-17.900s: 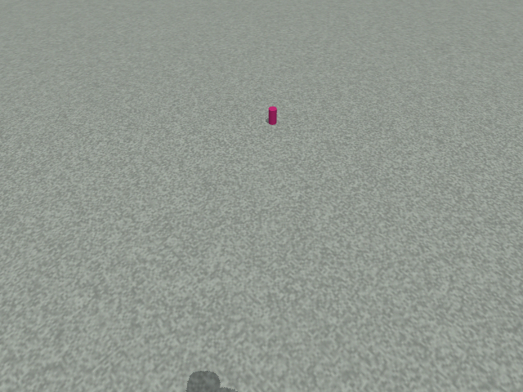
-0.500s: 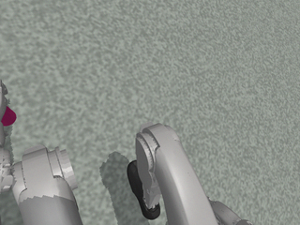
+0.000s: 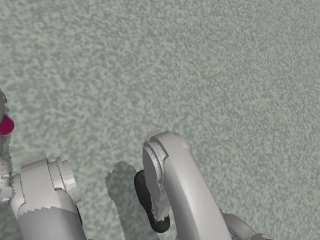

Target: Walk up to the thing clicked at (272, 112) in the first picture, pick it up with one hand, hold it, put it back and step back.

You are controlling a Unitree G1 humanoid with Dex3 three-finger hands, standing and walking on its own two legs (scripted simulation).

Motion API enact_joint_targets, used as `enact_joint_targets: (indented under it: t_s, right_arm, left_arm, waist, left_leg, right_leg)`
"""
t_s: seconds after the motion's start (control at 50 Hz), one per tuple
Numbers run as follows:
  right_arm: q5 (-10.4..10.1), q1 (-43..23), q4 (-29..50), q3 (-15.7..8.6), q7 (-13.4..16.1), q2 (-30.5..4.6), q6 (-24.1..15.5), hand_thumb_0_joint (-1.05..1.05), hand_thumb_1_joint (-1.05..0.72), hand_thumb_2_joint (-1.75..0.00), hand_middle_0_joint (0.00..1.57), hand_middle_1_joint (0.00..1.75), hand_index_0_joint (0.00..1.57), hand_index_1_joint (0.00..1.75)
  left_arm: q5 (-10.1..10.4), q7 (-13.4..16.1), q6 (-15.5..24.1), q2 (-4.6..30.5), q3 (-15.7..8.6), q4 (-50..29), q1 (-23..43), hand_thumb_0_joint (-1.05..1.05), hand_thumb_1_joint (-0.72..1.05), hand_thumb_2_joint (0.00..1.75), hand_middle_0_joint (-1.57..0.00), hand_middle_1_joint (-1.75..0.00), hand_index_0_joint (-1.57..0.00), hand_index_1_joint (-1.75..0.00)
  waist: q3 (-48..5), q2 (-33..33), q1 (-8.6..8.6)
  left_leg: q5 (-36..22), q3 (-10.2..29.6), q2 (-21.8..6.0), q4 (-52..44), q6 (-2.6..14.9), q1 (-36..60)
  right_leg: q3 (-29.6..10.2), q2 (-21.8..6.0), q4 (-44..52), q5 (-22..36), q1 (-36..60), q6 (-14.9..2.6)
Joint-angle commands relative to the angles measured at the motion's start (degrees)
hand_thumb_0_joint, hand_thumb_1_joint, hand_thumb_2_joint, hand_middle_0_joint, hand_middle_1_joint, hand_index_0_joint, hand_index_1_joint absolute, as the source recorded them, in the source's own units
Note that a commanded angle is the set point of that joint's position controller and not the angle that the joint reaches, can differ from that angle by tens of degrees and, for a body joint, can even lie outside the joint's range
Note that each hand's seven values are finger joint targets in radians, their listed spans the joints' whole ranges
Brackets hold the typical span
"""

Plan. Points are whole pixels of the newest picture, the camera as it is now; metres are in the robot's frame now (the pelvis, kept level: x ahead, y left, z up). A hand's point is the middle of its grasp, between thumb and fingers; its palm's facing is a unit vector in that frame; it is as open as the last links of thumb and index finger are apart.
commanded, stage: close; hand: left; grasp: from above
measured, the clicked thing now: out of the picture +0.42 +0.30 -0.26
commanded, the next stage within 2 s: settle in 0.52 s
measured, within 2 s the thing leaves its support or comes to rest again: leaves its support in 0.98 s
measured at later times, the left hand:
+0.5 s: hand out of the picture +0.40 +0.30 -0.23, palm faces -0.43 -0.15 -0.89, open 8.8 cm
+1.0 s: hand out of the picture +0.40 +0.30 -0.22, palm faces -0.39 -0.15 -0.91, open 8.0 cm
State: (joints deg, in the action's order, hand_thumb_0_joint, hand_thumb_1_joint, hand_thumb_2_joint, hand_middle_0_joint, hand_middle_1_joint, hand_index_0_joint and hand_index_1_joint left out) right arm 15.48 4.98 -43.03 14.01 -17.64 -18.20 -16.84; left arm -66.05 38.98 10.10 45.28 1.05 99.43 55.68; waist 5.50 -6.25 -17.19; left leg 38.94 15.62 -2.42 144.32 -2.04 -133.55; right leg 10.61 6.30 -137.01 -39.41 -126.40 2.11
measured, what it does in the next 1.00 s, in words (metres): stands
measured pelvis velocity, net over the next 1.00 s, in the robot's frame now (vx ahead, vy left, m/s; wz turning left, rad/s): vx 0.00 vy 0.00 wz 0.01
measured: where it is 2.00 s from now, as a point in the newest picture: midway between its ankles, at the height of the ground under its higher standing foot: (118, 226)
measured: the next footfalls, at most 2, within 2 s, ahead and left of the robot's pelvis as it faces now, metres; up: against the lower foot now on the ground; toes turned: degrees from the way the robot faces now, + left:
none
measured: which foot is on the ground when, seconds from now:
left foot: down 0.00-1.00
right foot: down 0.00-1.00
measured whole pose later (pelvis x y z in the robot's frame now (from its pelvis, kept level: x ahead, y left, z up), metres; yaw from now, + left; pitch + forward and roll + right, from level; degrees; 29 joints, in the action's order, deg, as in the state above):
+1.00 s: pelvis +0.00 +0.00 +0.00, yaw +1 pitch +28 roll -11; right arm 14.0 6.6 -44.2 9.8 -17.7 -17.5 -15.0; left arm -68.2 37.0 8.8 40.8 -3.3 89.4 49.3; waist 2.1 -4.2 -14.9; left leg 39.1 14.6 -2.1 144.0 -2.2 -134.4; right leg 9.8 5.9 -137.5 -40.1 -127.5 1.8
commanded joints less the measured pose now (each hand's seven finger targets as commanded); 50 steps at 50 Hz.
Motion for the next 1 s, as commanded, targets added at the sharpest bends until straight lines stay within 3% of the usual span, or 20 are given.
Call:
enact_joint_targets:
  t_s: [0.0, 0.02, 0.04, 0.08, 0.16, 0.24, 0.28, 0.36, 0.38, 0.44, 0.46, 0.54, 0.56, 0.6, 0.64, 0.8, 0.84, 0.88, 0.92, 0.98]
  right_arm:
    - [-0.78, 9.36, 0.74, -4.8, 0.58, -16.56, -0.44, 0.0, -0.9, -0.9, 0.2, 0.3, 0.2, 0.3]
    - [-0.78, 9.57, 0.45, -5.07, 0.79, -16.8, -0.14, 0.0, -0.9, -0.9, 0.2, 0.3, 0.2, 0.3]
    - [-0.77, 9.43, 0.71, -4.89, 0.62, -16.18, -0.19, 0.0, -0.9, -0.9, 0.2, 0.3, 0.2, 0.3]
    - [-0.93, 9.47, 0.75, -5.27, 0.76, -16.64, -0.06, 0.0, -0.9, -0.9, 0.2, 0.3, 0.2, 0.3]
    - [-0.84, 9.84, 0.29, -5.25, 0.36, -16.72, -0.46, 0.0, -0.9, -0.9, 0.2, 0.3, 0.2, 0.3]
    - [-0.68, 9.76, 0.32, -5.1, 0.57, -16.78, -0.28, 0.0, -0.9, -0.9, 0.2, 0.3, 0.2, 0.3]
    - [-0.6, 9.29, 0.59, -5.07, 0.3, -16.68, -0.75, 0.0, -0.9, -0.9, 0.2, 0.3, 0.2, 0.3]
    - [-0.75, 9.59, 0.85, -5.14, 0.76, -16.81, -0.4, 0.0, -0.9, -0.9, 0.2, 0.3, 0.2, 0.3]
    - [-0.93, 9.44, 0.92, -4.96, 0.69, -16.52, -0.59, 0.0, -0.9, -0.9, 0.2, 0.3, 0.2, 0.3]
    - [-1.12, 9.85, 0.7, -5.38, 0.84, -16.81, -0.34, 0.0, -0.9, -0.9, 0.2, 0.3, 0.2, 0.3]
    - [-1.21, 9.25, 0.77, -5.43, 0.72, -16.31, -0.42, 0.0, -0.91, -0.9, 0.2, 0.3, 0.2, 0.3]
    - [-0.82, 9.94, 0.78, -5.32, 0.84, -16.6, -0.05, 0.0, -0.9, -0.9, 0.2, 0.3, 0.2, 0.3]
    - [-1.08, 9.55, 0.53, -5.45, 0.94, -16.87, -0.05, 0.0, -0.9, -0.9, 0.2, 0.3, 0.2, 0.3]
    - [-0.95, 9.94, 0.8, -5.25, 0.88, -16.58, 0.05, 0.0, -0.9, -0.9, 0.2, 0.3, 0.2, 0.3]
    - [-1.05, 9.76, 1.02, -5.46, 0.86, -16.68, -0.06, 0.0, -0.93, -0.91, 0.2, 0.3, 0.2, 0.3]
    - [-1.07, 10.25, -0.17, -6.61, 0.76, -15.96, 0.34, 0.0, -0.93, -0.91, 0.2, 0.3, 0.2, 0.3]
    - [-1.79, 10.58, -0.51, -7.51, 0.76, -16.0, 0.54, 0.0, -0.93, -0.91, 0.2, 0.3, 0.2, 0.3]
    - [-1.55, 9.74, -0.24, -8.1, 0.43, -15.19, 0.77, 0.0, -0.93, -0.91, 0.2, 0.3, 0.2, 0.3]
    - [-2.44, 10.85, -0.42, -9.57, 0.55, -15.68, 1.3, 0.0, -0.93, -0.91, 0.2, 0.3, 0.2, 0.3]
    - [-3.26, 10.91, -0.72, -11.3, 0.32, -15.21, 2.09, 0.0, -0.93, -0.91, 0.2, 0.3, 0.2, 0.3]
  left_arm:
    - [-0.29, 1.01, 0.1, 4.51, -0.26, -3.41, 10.08, 0.0, 0.01, 0.73, -0.45, -0.87, -0.48, -0.84]
    - [0.0, 1.25, 0.19, 4.76, -1.26, -3.68, 9.34, 0.0, 0.02, 0.71, -0.44, -0.88, -0.47, -0.85]
    - [-0.37, 0.94, 0.06, 3.83, -0.02, -3.04, 9.7, 0.0, 0.04, 0.72, -0.47, -0.87, -0.49, -0.84]
    - [-0.09, 1.13, -0.01, 4.01, -0.54, -4.51, 9.95, 0.0, 0.07, 0.71, -0.5, -0.84, -0.52, -0.82]
    - [-1.03, 1.09, -0.01, 3.49, 0.47, -5.25, 11.72, 0.0, 0.13, 0.66, -0.54, -0.8, -0.57, -0.77]
    - [-0.51, 1.72, -0.19, 3.35, -0.56, -3.71, 9.44, 0.0, 0.16, 0.62, -0.55, -0.78, -0.58, -0.75]
    - [-0.31, 1.08, -0.22, 3.18, 1.09, -3.75, 11.72, 0.0, 0.18, 0.61, -0.57, -0.77, -0.61, -0.73]
    - [0.19, 1.15, -0.25, 4.16, -0.82, -3.14, 8.24, 0.0, 0.23, 0.57, -0.61, -0.73, -0.65, -0.7]
    - [-0.14, 0.96, -0.2, 3.65, 0.33, -3.81, 9.42, 0.0, 0.24, 0.56, -0.62, -0.73, -0.66, -0.69]
    - [-0.06, 1.43, 0.19, 5.21, -1.15, -7.49, 11.57, 0.0, 0.27, 0.56, -0.65, -0.71, -0.68, -0.67]
    - [-0.38, 1.31, -0.24, 3.56, 0.18, -4.57, 11.07, 0.0, 0.3, 0.55, -0.67, -0.7, -0.7, -0.66]
    - [-0.6, 1.8, -0.09, 4.64, -1.01, -3.6, 10.69, 0.0, 0.36, 0.5, -0.71, -0.66, -0.75, -0.62]
    - [-0.49, 1.97, 0.09, 5.81, -1.76, -6.33, 11.36, 0.0, 0.36, 0.51, -0.72, -0.65, -0.75, -0.61]
    - [-0.85, 1.57, -0.08, 5.12, -0.99, -4.15, 10.95, 0.0, 0.39, 0.53, -0.75, -0.65, -0.78, -0.62]
    - [-0.85, 1.63, -0.1, 5.8, -1.55, -3.89, 10.21, 0.0, 0.48, 0.59, -0.83, -0.77, -0.88, -0.72]
    - [-1.6, 1.58, 0.11, 6.17, -2.86, -11.29, 13.41, 0.0, 0.6, 0.63, -0.9, -0.82, -0.95, -0.77]
    - [-1.66, 1.66, -0.38, 7.36, -4.47, -14.2, 12.2, 0.0, 0.6, 0.65, -0.9, -0.82, -0.96, -0.76]
    - [-1.84, 1.56, -0.82, 5.54, -3.6, -14.15, 11.21, 0.0, 0.59, 0.65, -0.9, -0.82, -0.95, -0.77]
    - [-1.45, 1.71, -1.3, 7.17, -6.28, -19.61, 11.24, 0.0, 0.53, 0.63, -0.85, -0.81, -0.91, -0.75]
    - [-1.0, 0.58, -2.95, 5.38, -6.35, -22.62, 10.03, 0.0, 0.55, 0.69, -0.89, -0.82, -0.93, -0.78]
  waist:
    - [-30.91, 19.68, -2.86]
    - [-32.22, 20.97, -2.2]
    - [-31.32, 21.1, -3.06]
    - [-32.91, 21.09, -2.36]
    - [-31.87, 22.2, -3.53]
    - [-31.39, 20.2, -3.06]
    - [-29.41, 20.06, -4.34]
    - [-31.08, 19.49, -2.56]
    - [-30.84, 19.3, -3.12]
    - [-34.8, 21.71, -2.05]
    - [-32.13, 20.89, -3.02]
    - [-31.1, 19.81, -3.32]
    - [-33.05, 20.63, -2.32]
    - [-31.07, 19.49, -3.47]
    - [-30.53, 19.9, -2.73]
    - [-38.18, 26.21, -1.25]
    - [-40.8, 28.68, 0.39]
    - [-39.61, 28.35, -0.36]
    - [-42.33, 29.42, 1.73]
    - [-44.7, 30.19, 2.67]
  left_leg:
    - [-4.49, -6.72, -0.72, -14.02, 2.41, 23.11]
    - [-4.81, -6.61, -0.89, -14.79, 2.21, 24.11]
    - [-5.05, -6.82, -0.71, -14.21, 2.21, 23.89]
    - [-5.99, -6.78, -0.8, -14.29, 2.18, 24.34]
    - [-6.57, -6.44, -0.8, -14.39, 2.03, 25.27]
    - [-6.26, -7.03, -0.72, -13.75, 2.37, 23.46]
    - [-4.27, -6.93, -0.64, -13.88, 2.28, 23.19]
    - [-4.59, -7.07, -0.58, -14.04, 2.31, 23.01]
    - [-4.33, -6.93, -0.56, -13.93, 2.32, 23.02]
    - [-6.42, -6.98, -0.74, -14.11, 2.22, 24.94]
    - [-6.06, -7.01, -0.78, -13.81, 2.2, 24.2]
    - [-5.87, -7.26, -0.71, -13.46, 2.41, 22.81]
    - [-6.26, -7.06, -0.84, -13.87, 2.34, 23.82]
    - [-5.68, -7.1, -0.74, -13.43, 2.44, 23.01]
    - [-4.94, -7.09, -0.69, -13.77, 2.42, 22.79]
    - [-8.79, -7.55, -0.87, -14.25, 1.83, 27.26]
    - [-10.38, -7.79, -0.83, -14.8, 1.6, 29.74]
    - [-9.9, -8.33, -0.91, -14.06, 1.68, 28.22]
    - [-10.73, -8.89, -0.71, -14.54, 1.8, 28.86]
    - [-10.64, -9.02, -0.76, -15.47, 1.65, 30.74]
  right_leg:
    - [4.66, 2.12, 14.24, 10.14, 16.5, -3.28]
    - [4.69, 2.39, 14.14, 10.36, 17.28, -3.5]
    - [4.43, 2.35, 13.82, 10.75, 16.81, -3.44]
    - [4.44, 2.47, 13.87, 11.78, 17.57, -3.49]
    - [5.32, 2.14, 13.12, 12.93, 15.91, -3.37]
    - [4.73, 2.42, 14.62, 12.28, 17.02, -3.14]
    - [4.48, 2.14, 14.63, 10.24, 15.87, -3.27]
    - [3.76, 2.41, 15.21, 9.33, 17.59, -3.34]
    - [4.23, 2.27, 14.75, 9.55, 16.61, -3.29]
    - [4.34, 2.32, 14.51, 11.74, 17.84, -3.36]
    - [4.34, 2.21, 13.99, 12.04, 16.72, -3.4]
    - [3.38, 2.46, 14.96, 11.14, 17.38, -3.28]
    - [4.05, 2.44, 14.73, 11.5, 17.32, -3.38]
    - [3.78, 2.28, 14.59, 10.89, 16.9, -3.24]
    - [3.5, 2.24, 14.66, 9.88, 16.59, -3.4]
    - [4.25, 2.1, 12.81, 14.06, 17.91, -3.74]
    - [4.36, 1.87, 12.25, 15.28, 17.64, -3.93]
    - [3.49, 1.97, 12.14, 14.78, 17.28, -4.05]
    - [2.96, 1.76, 13.03, 15.09, 17.7, -4.03]
    - [3.18, 1.18, 12.64, 14.6, 15.38, -4.33]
